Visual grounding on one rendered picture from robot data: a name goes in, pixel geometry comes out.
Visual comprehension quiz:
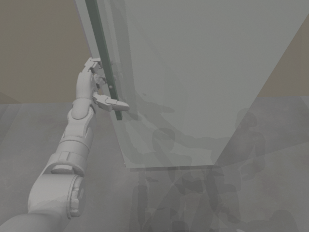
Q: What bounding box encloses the left robot upper arm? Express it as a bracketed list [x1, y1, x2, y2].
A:
[0, 174, 86, 232]

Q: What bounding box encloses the fridge door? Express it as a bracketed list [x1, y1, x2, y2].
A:
[75, 0, 309, 168]

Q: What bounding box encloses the handle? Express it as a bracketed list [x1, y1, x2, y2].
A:
[85, 0, 123, 120]

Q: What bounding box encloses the left robot forearm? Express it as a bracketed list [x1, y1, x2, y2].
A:
[28, 98, 97, 211]

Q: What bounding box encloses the robot left hand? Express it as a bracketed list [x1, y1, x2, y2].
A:
[76, 58, 130, 112]

